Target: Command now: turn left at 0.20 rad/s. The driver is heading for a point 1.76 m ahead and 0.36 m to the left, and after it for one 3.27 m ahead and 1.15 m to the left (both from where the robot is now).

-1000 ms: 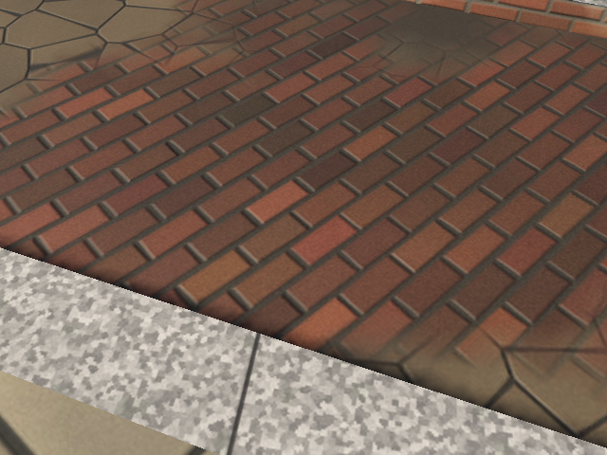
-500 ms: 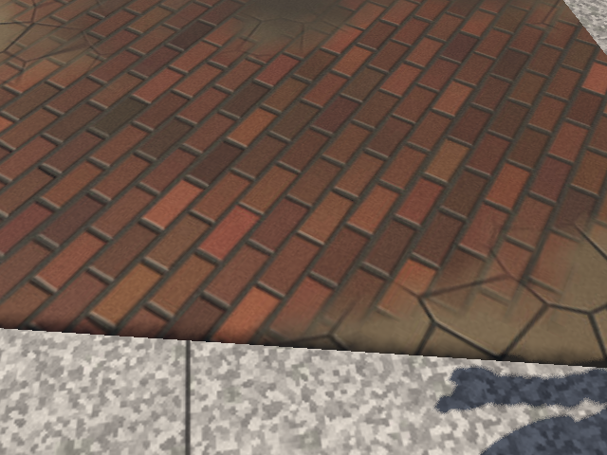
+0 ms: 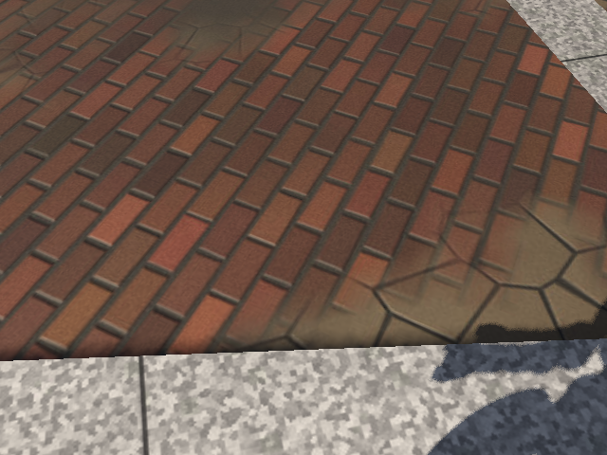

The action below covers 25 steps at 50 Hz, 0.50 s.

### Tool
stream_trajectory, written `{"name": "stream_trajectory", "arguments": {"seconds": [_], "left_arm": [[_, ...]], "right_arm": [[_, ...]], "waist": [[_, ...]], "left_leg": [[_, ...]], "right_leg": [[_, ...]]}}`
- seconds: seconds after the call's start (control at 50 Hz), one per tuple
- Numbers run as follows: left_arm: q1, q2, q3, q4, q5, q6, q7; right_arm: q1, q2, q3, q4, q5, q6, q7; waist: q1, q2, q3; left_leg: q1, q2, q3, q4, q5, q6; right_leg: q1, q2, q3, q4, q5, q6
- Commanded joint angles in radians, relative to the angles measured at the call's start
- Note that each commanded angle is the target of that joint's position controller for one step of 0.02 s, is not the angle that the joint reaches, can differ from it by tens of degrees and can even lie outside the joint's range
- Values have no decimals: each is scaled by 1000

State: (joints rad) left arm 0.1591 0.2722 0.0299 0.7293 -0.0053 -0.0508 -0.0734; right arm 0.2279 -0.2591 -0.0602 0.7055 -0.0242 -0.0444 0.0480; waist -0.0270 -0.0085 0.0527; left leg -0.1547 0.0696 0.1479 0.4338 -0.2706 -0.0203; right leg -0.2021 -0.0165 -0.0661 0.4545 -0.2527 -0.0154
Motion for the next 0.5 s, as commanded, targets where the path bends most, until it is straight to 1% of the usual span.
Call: {"name": "stream_trajectory", "arguments": {"seconds": [0.02,0.04,0.06,0.08,0.1,0.12,0.14,0.16,0.18,0.2,0.22,0.24,0.26,0.28,0.3,0.32,0.34,0.36,0.38,0.4,0.42,0.44,0.46,0.48,0.5], "left_arm": [[78,275,100,-70,8,-19,41],[109,263,105,-70,8,-24,55],[146,232,103,-67,18,-30,71],[157,204,101,-75,39,-43,97],[116,164,89,-80,49,-58,112],[37,132,79,-97,45,-65,114],[-43,122,75,-119,35,-68,116],[-79,136,78,-129,31,-67,123],[-64,156,86,-129,34,-61,130],[-25,179,96,-125,40,-53,134],[6,201,106,-120,49,-44,135],[43,210,110,-116,58,-33,130],[61,202,107,-112,63,-22,121],[59,187,99,-108,63,-13,111],[38,172,89,-105,60,-5,102],[12,165,79,-102,60,1,97],[-4,160,69,-93,64,5,94],[0,144,58,-75,70,6,93],[20,100,40,-54,89,5,95],[-71,36,18,-132,93,-12,89],[-124,52,14,-114,90,-36,63],[-134,61,16,-95,71,-49,59],[-111,107,33,-71,76,-58,66],[-97,109,33,-59,97,-61,73],[-95,87,24,-58,99,-64,73]], "right_arm": [[-62,-148,-44,-98,-6,-28,-26],[-52,-136,-40,-94,-9,-31,-31],[-51,-130,-39,-92,-18,-34,-38],[-37,-131,-40,-85,-32,-39,-46],[0,-127,-40,-65,-39,-43,-49],[9,-136,-46,-59,-41,-45,-51],[1,-127,-45,-60,-44,-43,-47],[-5,-97,-35,-58,-46,-36,-33],[-10,-75,-26,-54,-41,-27,-14],[-24,-67,-19,-54,-34,-16,7],[-31,-68,-15,-57,-26,-8,26],[-22,-79,-16,-52,-20,-3,38],[-12,-92,-19,-46,-18,-4,41],[7,-108,-24,-35,-21,-11,38],[33,-122,-31,-22,-23,-22,35],[58,-134,-39,-10,-18,-38,36],[81,-144,-47,1,-11,-56,40],[112,-159,-58,9,-10,-75,41],[182,-172,-70,24,-27,-89,30],[234,-270,-91,12,-16,-107,-5],[290,-225,-69,20,-36,-119,-22],[265,-181,-56,40,-45,-122,-23],[263,-131,-36,41,-46,-110,-18],[264,-91,-12,48,-40,-101,-7],[226,-74,2,40,-36,-93,-2]], "waist": [[64,-68,-95],[74,-90,-83],[95,-138,-64],[113,-185,-58],[71,-156,-47],[24,-125,-20],[-7,-96,-5],[-18,-73,-4],[-2,-67,-11],[30,-69,-22],[51,-72,-35],[70,-76,-42],[79,-82,-29],[69,-86,-15],[47,-83,-3],[25,-76,5],[8,-67,0],[-7,-46,-15],[-36,22,-50],[-70,241,-55],[-135,193,-14],[-107,179,55],[-89,132,30],[-67,122,24],[-33,110,42]], "left_leg": [[-202,-20,-42,72,96,47],[-252,-26,-53,130,7,47],[-314,-33,-78,265,-177,42],[-347,-20,-129,514,-386,36],[-318,12,-187,660,-403,43],[-282,16,-199,690,-371,40],[-253,9,-178,630,-323,36],[-229,10,-150,529,-252,28],[-217,13,-131,441,-197,17],[-223,11,-121,374,-169,7],[-227,14,-124,315,-152,2],[-220,16,-125,269,-133,6],[-214,15,-130,237,-116,19],[-198,10,-129,201,-89,43],[-155,-3,-122,151,-52,74],[-87,-24,-109,92,-2,107],[-4,-51,-97,46,33,136],[78,-71,-101,4,26,164],[182,-27,-191,-35,-4,202],[295,184,-660,-162,-152,370],[355,230,-831,-285,-350,384],[336,213,-748,-274,-331,326],[344,187,-689,-263,-264,310],[313,167,-637,-254,-186,300],[231,160,-602,-254,-103,295]], "right_leg": [[194,-197,199,-78,338,-198],[215,-269,253,-117,346,-266],[227,-350,312,-175,343,-324],[204,-409,330,-224,346,-359],[133,-404,278,-254,302,-333],[64,-367,207,-277,268,-290],[33,-325,135,-289,250,-249],[38,-287,75,-286,244,-215],[73,-267,42,-280,256,-194],[125,-270,29,-273,284,-195],[172,-287,31,-267,306,-204],[196,-312,43,-291,215,-215],[198,-332,58,-313,81,-217],[186,-345,67,-324,-64,-209],[155,-346,63,-321,-180,-197],[109,-343,45,-303,-249,-185],[59,-330,18,-269,-293,-171],[16,-302,-17,-200,-314,-154],[-47,-247,-74,-21,-267,-118],[-319,-55,-146,286,-257,-23],[-524,-19,83,407,-290,-24],[-614,-40,136,508,-250,-39],[-618,-41,134,581,-216,-42],[-602,-43,136,622,-183,-50],[-574,-52,125,629,-141,-51]]}}
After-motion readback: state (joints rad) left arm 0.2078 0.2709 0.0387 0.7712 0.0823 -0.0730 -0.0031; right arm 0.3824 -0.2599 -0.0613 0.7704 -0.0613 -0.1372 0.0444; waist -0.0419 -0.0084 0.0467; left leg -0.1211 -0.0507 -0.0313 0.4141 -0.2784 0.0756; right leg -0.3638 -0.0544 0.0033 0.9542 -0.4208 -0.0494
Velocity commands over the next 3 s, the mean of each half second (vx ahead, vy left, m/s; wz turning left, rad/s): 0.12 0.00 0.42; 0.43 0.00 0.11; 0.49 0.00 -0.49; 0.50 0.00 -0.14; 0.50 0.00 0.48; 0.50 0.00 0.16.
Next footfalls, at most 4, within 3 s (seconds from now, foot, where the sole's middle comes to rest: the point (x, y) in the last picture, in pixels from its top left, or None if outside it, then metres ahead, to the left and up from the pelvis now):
0.36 left None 0.01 0.16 -0.78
0.86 right None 0.40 0.11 -0.78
1.28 left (138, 405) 0.59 0.38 -0.78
1.90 right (285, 301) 0.95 0.05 -0.92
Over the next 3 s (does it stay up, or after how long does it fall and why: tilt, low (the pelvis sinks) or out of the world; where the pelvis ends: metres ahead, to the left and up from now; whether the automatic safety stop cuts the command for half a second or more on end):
stays up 1.41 0.31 -0.16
